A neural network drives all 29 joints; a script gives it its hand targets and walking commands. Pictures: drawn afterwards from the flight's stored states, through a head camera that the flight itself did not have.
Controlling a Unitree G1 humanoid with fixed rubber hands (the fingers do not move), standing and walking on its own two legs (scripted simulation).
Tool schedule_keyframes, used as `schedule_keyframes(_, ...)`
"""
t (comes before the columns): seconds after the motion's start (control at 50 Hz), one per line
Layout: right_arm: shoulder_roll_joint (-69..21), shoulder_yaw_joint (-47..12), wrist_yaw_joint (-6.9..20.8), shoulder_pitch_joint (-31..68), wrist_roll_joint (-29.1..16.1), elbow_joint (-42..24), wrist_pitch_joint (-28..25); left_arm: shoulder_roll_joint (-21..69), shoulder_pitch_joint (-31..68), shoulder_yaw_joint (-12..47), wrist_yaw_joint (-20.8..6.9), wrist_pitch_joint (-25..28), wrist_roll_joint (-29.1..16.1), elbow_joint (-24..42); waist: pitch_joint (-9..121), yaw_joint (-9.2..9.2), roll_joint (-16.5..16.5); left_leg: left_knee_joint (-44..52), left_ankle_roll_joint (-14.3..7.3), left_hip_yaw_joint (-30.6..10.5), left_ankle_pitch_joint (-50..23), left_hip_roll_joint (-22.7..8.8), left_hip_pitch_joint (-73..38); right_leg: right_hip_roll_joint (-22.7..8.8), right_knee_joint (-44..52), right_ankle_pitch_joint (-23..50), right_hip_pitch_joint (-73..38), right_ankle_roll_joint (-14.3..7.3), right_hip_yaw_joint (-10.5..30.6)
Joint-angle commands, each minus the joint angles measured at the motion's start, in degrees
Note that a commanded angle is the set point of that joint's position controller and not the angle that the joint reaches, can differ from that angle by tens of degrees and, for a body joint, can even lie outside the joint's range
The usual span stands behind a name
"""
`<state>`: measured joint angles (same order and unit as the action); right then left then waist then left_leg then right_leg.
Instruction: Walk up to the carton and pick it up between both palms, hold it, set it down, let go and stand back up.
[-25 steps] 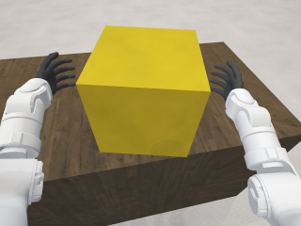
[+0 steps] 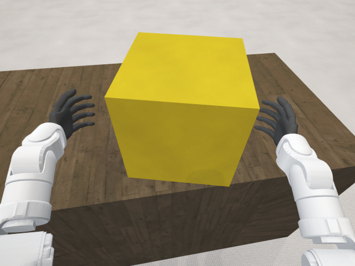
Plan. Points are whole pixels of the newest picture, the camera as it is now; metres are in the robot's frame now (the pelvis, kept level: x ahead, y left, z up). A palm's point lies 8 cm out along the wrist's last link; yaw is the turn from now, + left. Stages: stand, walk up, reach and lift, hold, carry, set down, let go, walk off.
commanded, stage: set down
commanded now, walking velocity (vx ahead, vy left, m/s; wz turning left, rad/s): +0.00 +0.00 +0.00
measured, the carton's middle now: (183, 109) +0.48 -0.01 +0.08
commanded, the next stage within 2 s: none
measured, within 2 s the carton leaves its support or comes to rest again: neither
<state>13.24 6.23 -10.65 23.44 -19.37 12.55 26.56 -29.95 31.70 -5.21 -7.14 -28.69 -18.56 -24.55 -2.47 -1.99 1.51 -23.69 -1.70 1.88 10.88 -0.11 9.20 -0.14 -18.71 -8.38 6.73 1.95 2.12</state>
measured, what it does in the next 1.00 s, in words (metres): stands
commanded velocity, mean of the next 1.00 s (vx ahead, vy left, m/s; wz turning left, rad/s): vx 0.00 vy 0.00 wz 0.00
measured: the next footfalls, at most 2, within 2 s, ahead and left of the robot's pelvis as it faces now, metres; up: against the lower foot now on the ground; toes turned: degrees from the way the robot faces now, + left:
none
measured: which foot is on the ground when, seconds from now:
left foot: down 0.00-1.00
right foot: down 0.00-1.00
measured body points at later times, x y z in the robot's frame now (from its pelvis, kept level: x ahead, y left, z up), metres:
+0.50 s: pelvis +0.01 +0.00 +0.00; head +0.02 +0.02 +0.45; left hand +0.31 +0.27 +0.08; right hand +0.30 -0.21 +0.09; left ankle +0.03 +0.10 -0.75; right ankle +0.02 -0.14 -0.75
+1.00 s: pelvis +0.03 -0.01 +0.00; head +0.04 +0.01 +0.45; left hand +0.24 +0.27 +0.04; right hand +0.23 -0.21 +0.04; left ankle +0.03 +0.10 -0.75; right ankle +0.02 -0.14 -0.75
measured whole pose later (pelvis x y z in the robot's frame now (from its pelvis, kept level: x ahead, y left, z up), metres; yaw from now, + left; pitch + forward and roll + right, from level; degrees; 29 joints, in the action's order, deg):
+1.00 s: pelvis +0.03 -0.01 +0.00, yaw +1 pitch -5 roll -1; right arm 5.7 1.2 -12.1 -24.3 -13.1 -13.9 11.3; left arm -26.6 -16.7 -4.5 -7.3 -3.6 -20.1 1.5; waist -5.6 3.3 1.2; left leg -24.2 -0.9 1.3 14.1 -0.5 5.1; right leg 0.3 -19.8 -12.1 2.8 1.1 1.6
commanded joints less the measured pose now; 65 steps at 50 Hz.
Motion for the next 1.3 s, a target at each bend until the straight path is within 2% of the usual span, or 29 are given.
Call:
schedule_keyframes(0.0,9.8,3.3,-0.2,17.8,0.7,-15.6,-3.0,-13.6,22.7,-5.3,0.1,2.5,0.2,15.4,22.1,-0.02,-6.7,3.5,4.1,1.0,-14.6,-0.1,-10.3,2.6,1.6,6.8,-5.0,-2.9,-2.8)
schedule_keyframes(0.2,7.2,2.5,-0.6,5.5,1.9,-26.5,-4.1,-13.3,11.4,-7.4,0.7,5.1,-0.8,24.9,20.9,2.41,-6.2,3.4,4.4,1.5,-15.3,-0.1,-9.2,2.3,1.6,5.9,-5.4,-2.8,-1.4)
schedule_keyframes(0.48,3.7,1.6,-1.1,-14.7,3.2,-32.7,-7.5,-10.7,-8.6,-7.3,0.2,11.5,-0.9,31.7,14.0,3.44,-7.6,3.9,5.2,0.2,-16.9,-0.6,-9.6,1.5,3.4,3.7,-4.8,-3.7,0.0)
schedule_keyframes(0.68,0.2,0.0,-0.9,-29.0,5.0,-37.9,-12.2,-9.6,-24.4,-6.7,0.2,19.7,-1.4,35.1,9.1,5.34,-6.8,3.9,4.8,-0.8,-17.4,-1.0,-8.0,0.8,3.9,2.6,-4.9,-4.0,1.1)
schedule_keyframes(0.7,1.3,0.6,-1.4,-32.4,6.0,-40.3,-12.3,-8.9,-28.3,-5.3,0.1,19.9,-2.7,40.2,11.5,2.24,-4.0,3.1,4.0,-1.5,-16.6,-1.3,-6.6,-0.3,2.8,7.2,-6.1,-4.1,2.2)
schedule_keyframes(0.72,0.0,-1.2,-1.5,-33.7,5.9,-39.3,-12.2,-9.3,-28.7,-6.3,0.1,20.3,-2.1,39.1,10.0,3.67,-5.6,3.4,4.0,-1.3,-16.8,-1.3,-5.7,-0.8,2.2,8.2,-6.1,-4.1,2.1)
schedule_keyframes(0.88,-2.1,-2.3,-1.3,-41.3,6.5,-39.9,-16.2,-9.4,-38.2,-5.9,0.2,26.3,-2.0,39.0,5.1,4.99,-6.4,4.0,3.4,-2.2,-13.4,-1.7,-4.3,-1.3,2.1,3.8,-4.2,-4.8,2.2)
schedule_keyframes(1.04,-3.0,-2.7,-1.2,-46.0,7.3,-35.6,-21.7,-8.4,-44.8,-3.9,-0.3,31.3,-1.5,36.8,2.0,5.07,-7.6,3.0,4.0,-3.1,-15.4,-2.0,-5.9,-0.6,2.7,2.1,-2.5,-5.2,1.6)
schedule_keyframes(1.14,-1.6,-1.6,0.2,-44.0,8.0,-32.1,-21.8,-7.3,-44.4,-2.0,0.7,30.9,-1.4,36.0,1.9,4.56,-8.9,4.0,4.3,-3.3,-13.7,-2.6,-4.8,0.0,2.6,0.3,-2.9,-5.8,1.3)
schedule_keyframes(1.28,-0.9,-1.7,1.8,-44.3,8.3,-26.2,-22.7,-5.1,-46.4,-1.4,1.5,30.0,1.0,33.3,2.3,4.76,-8.6,3.7,5.0,-3.1,-18.3,-2.3,-6.7,0.3,3.2,2.8,-3.1,-5.5,1.0)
